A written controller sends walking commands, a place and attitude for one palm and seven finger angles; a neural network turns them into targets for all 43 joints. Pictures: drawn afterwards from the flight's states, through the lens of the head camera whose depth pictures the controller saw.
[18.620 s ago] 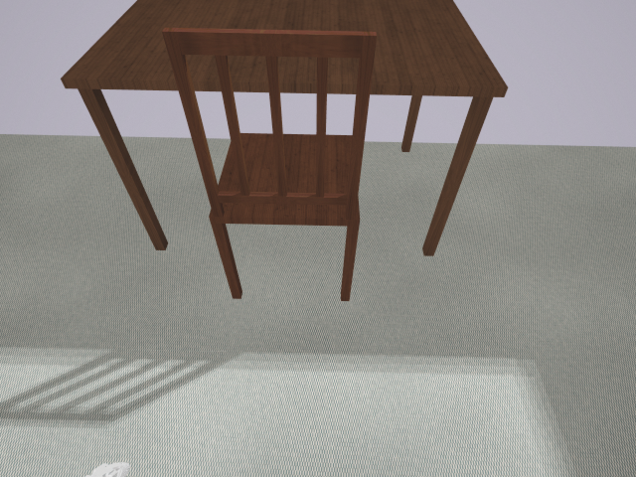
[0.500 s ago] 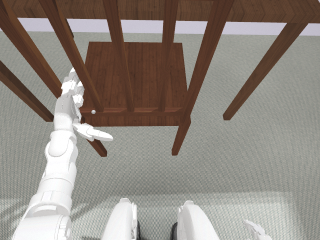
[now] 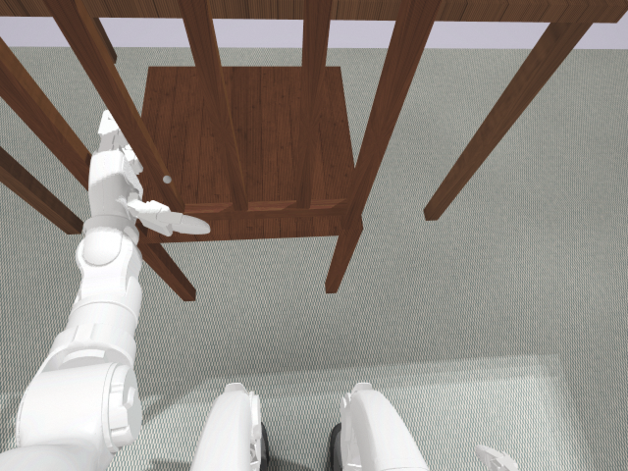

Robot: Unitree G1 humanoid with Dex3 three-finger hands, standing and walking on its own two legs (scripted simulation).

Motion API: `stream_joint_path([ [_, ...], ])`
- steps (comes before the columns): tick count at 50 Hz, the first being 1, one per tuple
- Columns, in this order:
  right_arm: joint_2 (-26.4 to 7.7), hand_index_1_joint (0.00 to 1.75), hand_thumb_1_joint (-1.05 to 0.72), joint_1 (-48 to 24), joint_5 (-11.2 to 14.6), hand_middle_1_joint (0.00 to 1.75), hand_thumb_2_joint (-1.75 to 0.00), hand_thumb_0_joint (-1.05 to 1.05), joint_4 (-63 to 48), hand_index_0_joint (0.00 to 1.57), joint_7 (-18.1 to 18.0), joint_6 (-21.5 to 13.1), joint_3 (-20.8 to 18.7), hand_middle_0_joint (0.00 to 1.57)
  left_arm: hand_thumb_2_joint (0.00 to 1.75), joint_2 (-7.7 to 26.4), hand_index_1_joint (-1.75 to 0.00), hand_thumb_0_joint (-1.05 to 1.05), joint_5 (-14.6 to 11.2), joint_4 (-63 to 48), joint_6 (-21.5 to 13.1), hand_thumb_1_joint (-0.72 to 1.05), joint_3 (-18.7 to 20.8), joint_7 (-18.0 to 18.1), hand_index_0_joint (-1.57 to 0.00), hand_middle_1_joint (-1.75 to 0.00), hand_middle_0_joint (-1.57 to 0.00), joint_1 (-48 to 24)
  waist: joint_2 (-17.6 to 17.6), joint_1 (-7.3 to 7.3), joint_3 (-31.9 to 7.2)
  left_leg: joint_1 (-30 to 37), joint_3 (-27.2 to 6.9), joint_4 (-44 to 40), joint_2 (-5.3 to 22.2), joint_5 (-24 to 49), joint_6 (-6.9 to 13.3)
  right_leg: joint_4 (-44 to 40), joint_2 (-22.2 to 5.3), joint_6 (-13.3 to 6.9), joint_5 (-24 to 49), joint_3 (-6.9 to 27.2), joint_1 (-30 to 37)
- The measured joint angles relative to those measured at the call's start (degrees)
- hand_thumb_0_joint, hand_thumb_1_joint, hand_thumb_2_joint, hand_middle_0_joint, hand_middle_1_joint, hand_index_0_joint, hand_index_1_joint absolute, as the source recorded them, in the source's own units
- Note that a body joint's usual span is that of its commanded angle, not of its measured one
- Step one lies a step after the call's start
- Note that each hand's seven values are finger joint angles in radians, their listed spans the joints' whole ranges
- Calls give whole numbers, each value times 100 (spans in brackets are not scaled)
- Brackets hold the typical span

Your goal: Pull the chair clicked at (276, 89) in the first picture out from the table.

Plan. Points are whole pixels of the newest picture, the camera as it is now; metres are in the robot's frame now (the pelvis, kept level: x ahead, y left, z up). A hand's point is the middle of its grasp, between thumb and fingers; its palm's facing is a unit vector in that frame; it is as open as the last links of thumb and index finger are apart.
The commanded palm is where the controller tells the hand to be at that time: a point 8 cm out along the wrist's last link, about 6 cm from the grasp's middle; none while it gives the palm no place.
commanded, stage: push the fingers through the gap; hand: left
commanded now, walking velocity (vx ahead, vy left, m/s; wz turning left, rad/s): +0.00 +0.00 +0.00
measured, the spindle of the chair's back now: (223, 130) +0.51 +0.09 +0.07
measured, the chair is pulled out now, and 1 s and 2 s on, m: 0.00 0.00 0.03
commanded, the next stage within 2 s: hook a spindle and tug to test in 0.54 s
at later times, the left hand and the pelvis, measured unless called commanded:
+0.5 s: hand (167, 167) +0.49 +0.17 +0.03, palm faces +0.04 -1.00 -0.04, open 16.9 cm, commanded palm +0.46 +0.21 +0.03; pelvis +0.00 +0.00 +0.00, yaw -1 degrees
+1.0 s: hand (166, 169) +0.49 +0.17 +0.02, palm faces +0.03 -1.00 -0.03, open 15.4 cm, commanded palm +0.46 +0.21 +0.03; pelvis +0.00 +0.01 +0.00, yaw -1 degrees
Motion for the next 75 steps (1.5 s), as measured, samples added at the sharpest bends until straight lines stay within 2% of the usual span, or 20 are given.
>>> stream_joint_path([
  [11, -1, 30, -91, 108, -45, 30, -90, 0, 5, 20, 45, 136, 10, 20, 30, 217, -8, -1, 66, 345, 18, -50, 201, -48, -6, -8, -6, -406, 10, -99, 12, -174, -24, 87, 30, -24, 2, 47, 32, -2, 0, -16, -158],
  [36, 46, 30, -91, 64, -36, 30, -90, 0, -53, 20, 92, 254, 11, 20, 30, 80, -9, -1, 62, 130, 18, -50, 104, -3, -7, -10, -7, -166, -5, -74, -24, -30, 5, -13, 25, -34, 30, -78, 39, 35, 19, 19, -15],
  [42, 50, 30, -91, 22, -34, 30, -90, 0, -60, 20, 81, 242, 22, 20, 30, 72, -24, -1, 54, 175, -16, -50, 79, 15, -12, -25, -12, -180, -21, -70, -28, -27, -5, 3, 18, -40, 32, -66, 33, 37, 9, 10, -3],
  [51, 34, 30, -91, 12, -45, 30, -90, 0, -57, 20, 70, 248, 32, 20, 30, 141, -66, -1, 61, 265, 15, -48, 117, -23, -25, -67, -25, -308, -19, -107, -10, -125, -28, 75, 19, -58, 39, -16, 36, 41, -3, -8, -84],
  [56, 41, 30, -91, 64, -49, 30, -90, 0, -47, 20, 79, 259, 6, 20, 35, 127, -93, -1, 44, 132, 40, -36, 61, 18, -34, -94, -33, -279, 1, -105, -4, -150, -26, 79, 15, -64, 43, -20, 34, 48, -4, -5, -105],
  [63, 68, 30, -91, 108, -51, 30, -90, 0, -1, 20, 94, 293, 11, 20, 49, 76, -126, -1, 47, 108, 97, -5, 46, 133, -44, -127, -44, -247, 9, -92, -15, -104, -15, 27, 9, -58, 49, -71, 31, 57, 5, 8, -63],
  [68, 80, 30, -91, 117, -55, 30, -90, 0, 8, 20, 107, 291, 5, 20, 60, 62, -137, 0, 28, 116, 101, 21, 11, 195, -46, -138, -48, -219, 13, -86, -22, -62, -5, -6, 8, -62, 52, -104, 32, 61, 5, 18, -25],
  [75, 81, 30, -91, 91, -58, 30, -90, 0, 10, 20, 116, 300, -13, 20, 76, 38, -143, 1, 17, 50, 82, 59, -10, 209, -46, -144, -50, -134, 6, -82, -33, -13, 1, -31, 9, -82, 51, -132, 37, 64, -10, 27, 21],
])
